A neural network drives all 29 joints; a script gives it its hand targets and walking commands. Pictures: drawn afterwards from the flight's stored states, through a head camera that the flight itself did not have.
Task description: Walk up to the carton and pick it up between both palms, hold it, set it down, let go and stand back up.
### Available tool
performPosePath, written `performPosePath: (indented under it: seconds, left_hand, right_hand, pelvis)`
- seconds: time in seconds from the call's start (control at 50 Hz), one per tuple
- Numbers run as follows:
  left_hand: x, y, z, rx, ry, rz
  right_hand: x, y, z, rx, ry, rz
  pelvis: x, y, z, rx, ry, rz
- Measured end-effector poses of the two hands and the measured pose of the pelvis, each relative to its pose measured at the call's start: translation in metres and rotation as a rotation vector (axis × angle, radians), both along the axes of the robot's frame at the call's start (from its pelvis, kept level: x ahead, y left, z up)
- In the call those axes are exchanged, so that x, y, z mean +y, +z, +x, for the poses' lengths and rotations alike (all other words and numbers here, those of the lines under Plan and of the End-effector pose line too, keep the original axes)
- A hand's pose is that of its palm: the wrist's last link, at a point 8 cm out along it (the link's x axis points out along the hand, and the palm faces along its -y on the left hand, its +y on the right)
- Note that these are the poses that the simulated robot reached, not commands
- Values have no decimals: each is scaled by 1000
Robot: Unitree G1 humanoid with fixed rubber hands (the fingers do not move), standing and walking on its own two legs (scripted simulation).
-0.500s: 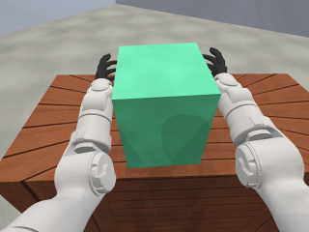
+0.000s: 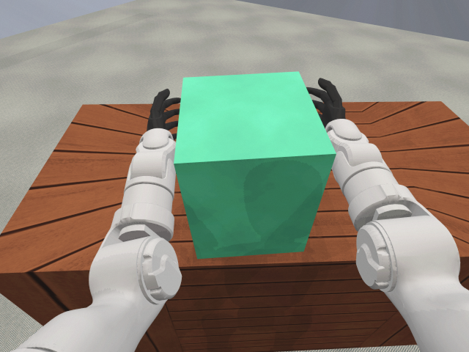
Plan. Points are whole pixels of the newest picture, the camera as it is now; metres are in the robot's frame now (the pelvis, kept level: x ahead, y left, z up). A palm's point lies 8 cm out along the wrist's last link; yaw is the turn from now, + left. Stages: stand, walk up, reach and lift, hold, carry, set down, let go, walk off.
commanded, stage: set down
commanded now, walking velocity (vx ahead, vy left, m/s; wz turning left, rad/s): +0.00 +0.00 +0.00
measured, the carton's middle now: (246, 168) +0.40 +0.03 +0.13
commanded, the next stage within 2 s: none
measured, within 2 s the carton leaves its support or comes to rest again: neither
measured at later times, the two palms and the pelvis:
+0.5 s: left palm (163, 142) +0.42 +0.18 +0.16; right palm (327, 135) +0.45 -0.11 +0.18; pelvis +0.00 +0.00 +0.00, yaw +0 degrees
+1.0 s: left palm (164, 155) +0.42 +0.18 +0.13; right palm (320, 146) +0.45 -0.11 +0.15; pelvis +0.01 +0.00 +0.00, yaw +0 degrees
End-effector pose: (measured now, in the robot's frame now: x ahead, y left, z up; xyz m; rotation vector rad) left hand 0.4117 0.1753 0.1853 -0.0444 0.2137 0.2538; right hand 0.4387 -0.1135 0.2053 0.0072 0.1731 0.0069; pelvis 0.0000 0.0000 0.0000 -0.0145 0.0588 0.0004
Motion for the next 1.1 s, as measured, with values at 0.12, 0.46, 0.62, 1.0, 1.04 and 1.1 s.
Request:
performPosePath:
  seconds: [0.12, 0.46, 0.62, 1.0, 1.04, 1.1]
  left_hand:
    - [-1, -6, 2, 4, 2, -2]
    - [-1, -20, 8, 11, 10, -14]
    - [1, -30, 9, 19, 14, -13]
    - [3, -55, 10, 26, 26, -12]
    - [3, -57, 10, 27, 26, -13]
    - [3, -61, 10, 29, 27, -15]
  right_hand:
    - [-1, -8, 2, 5, 0, 2]
    - [-2, -27, 8, 18, 11, 3]
    - [0, -38, 11, 26, 17, -2]
    - [2, -59, 15, 31, 35, -14]
    - [2, -61, 16, 32, 37, -16]
    - [2, -65, 16, 34, 40, -21]
  pelvis:
    - [0, 0, 0, 1, 0, 0]
    - [-1, 0, 4, 7, 0, 1]
    - [-1, 0, 5, 18, 0, 2]
    - [-2, -1, 8, 47, -1, 4]
    - [-2, -1, 9, 51, -1, 4]
    - [-3, -1, 9, 56, -1, 4]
